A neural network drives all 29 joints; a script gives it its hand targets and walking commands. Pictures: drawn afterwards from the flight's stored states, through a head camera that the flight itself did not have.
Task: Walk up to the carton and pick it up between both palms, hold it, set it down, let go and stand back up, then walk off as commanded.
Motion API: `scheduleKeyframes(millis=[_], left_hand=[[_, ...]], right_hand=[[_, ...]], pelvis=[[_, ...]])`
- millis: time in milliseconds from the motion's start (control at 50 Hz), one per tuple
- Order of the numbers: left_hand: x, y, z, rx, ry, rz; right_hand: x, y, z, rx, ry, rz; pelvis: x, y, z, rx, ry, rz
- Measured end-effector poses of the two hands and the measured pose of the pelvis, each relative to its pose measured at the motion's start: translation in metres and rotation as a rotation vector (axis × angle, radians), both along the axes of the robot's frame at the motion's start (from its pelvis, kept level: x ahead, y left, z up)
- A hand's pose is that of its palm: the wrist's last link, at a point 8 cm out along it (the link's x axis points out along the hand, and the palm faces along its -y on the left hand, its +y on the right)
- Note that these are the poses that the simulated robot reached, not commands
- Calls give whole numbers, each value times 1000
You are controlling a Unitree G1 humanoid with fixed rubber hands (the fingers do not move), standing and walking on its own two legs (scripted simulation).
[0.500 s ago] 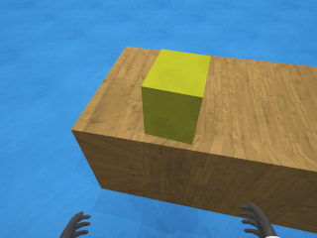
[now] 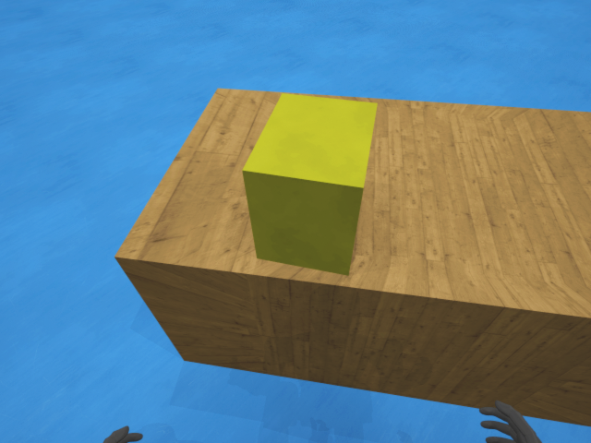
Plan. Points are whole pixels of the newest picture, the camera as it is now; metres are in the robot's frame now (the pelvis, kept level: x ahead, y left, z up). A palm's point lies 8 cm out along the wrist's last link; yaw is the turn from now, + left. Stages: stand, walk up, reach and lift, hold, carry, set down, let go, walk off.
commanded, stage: walk up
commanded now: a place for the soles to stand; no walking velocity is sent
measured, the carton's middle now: (315, 183) +0.61 -0.04 -0.02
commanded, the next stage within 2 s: none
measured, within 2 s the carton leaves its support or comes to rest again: neither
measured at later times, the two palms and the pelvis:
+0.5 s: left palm out of the picture +0.15 +0.34 -0.11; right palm (480, 403) +0.19 -0.25 -0.07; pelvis +0.08 +0.06 -0.01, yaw -5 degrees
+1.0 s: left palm (64, 401) +0.23 +0.37 -0.11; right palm (464, 420) +0.18 -0.22 -0.09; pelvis +0.12 +0.09 -0.01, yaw -11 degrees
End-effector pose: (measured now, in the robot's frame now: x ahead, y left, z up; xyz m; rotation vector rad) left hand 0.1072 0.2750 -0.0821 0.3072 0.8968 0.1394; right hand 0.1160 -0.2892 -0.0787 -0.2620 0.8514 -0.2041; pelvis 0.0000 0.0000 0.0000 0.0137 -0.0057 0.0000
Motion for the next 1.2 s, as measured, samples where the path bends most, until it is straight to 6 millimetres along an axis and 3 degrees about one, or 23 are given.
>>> scheduleKeyframes(millis=[60,140,280,380,440,580,780,980,1080,1200], left_hand=[[7,-3,3,24,-5,-10],[-3,4,3,58,46,19],[-20,28,-7,66,135,68],[-2,52,-27,44,146,60],[17,61,-31,39,138,24],[60,71,-17,43,122,-83],[88,76,-14,105,123,-120],[118,94,-27,69,144,-148],[136,88,-32,33,147,-176],[147,79,-34,30,137,-198]], right_hand=[[4,-10,-5,2,36,-24],[23,-9,-7,6,43,-14],[65,16,-10,12,38,29],[91,38,-8,-19,-2,35],[86,44,-5,-29,-6,-1],[66,45,8,-27,-14,-105],[54,46,-22,29,41,-182],[61,68,-13,-23,34,-192],[56,65,0,-70,42,-217],[55,58,-4,-66,57,-239]], pelvis=[[12,-5,0,-3,3,-12],[25,-4,1,-3,-6,-16],[46,16,-4,-31,-24,-15],[66,41,-16,-62,-23,-18],[74,53,-17,-49,-44,-54],[87,66,-5,-34,-69,-110],[100,67,-16,-14,-65,-172],[119,93,-16,-36,-40,-193],[128,95,-12,-44,-28,-211],[133,88,-15,-32,-22,-230]])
